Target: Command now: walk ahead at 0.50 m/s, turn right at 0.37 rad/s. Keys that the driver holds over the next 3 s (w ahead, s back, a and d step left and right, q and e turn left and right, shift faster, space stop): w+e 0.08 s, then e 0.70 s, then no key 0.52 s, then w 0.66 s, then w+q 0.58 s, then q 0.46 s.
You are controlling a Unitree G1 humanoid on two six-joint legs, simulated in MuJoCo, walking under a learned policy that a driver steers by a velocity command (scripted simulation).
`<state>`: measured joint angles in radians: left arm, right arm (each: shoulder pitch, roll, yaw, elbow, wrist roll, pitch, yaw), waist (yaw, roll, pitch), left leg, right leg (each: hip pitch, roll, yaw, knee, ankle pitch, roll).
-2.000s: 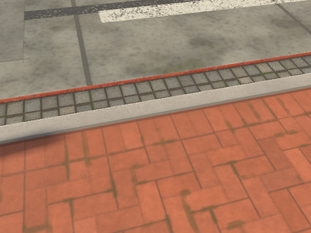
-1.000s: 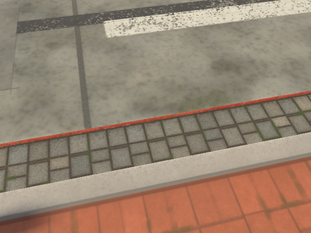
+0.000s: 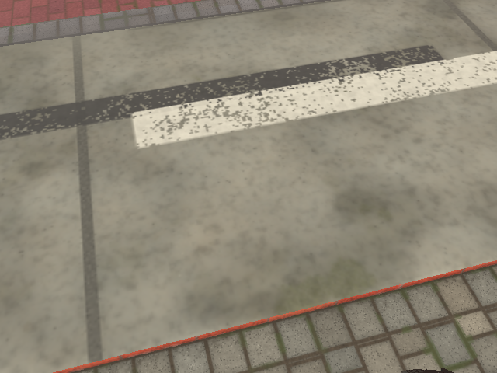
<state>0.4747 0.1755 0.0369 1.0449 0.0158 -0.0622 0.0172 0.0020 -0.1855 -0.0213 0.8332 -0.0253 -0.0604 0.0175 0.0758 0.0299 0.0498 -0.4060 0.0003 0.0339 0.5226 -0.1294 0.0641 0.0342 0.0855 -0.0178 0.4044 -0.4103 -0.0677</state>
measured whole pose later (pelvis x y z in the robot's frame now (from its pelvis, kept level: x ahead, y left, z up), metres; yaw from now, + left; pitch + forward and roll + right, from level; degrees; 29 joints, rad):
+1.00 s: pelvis +0.14 -0.02 +0.01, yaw -30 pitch +1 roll +0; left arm 0.16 0.25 0.05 0.66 0.02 0.06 -0.01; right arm 0.19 -0.25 -0.02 0.71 0.00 0.09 0.00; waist 0.03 0.00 0.00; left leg -0.27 -0.06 0.01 0.75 -0.48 0.01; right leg -0.34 0.17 0.14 0.43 -0.08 -0.09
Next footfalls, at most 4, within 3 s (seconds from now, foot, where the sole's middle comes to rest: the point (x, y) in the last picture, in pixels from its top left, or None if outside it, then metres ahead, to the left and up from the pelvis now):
0.50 right None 0.22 -0.12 -0.76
1.06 left None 0.18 0.06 -0.76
1.38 right None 0.06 -0.12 -0.76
1.78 left None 0.25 -0.03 -0.76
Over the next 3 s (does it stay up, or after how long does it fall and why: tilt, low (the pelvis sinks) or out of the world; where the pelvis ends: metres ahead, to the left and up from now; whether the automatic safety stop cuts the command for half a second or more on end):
stays up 0.64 -0.38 -0.15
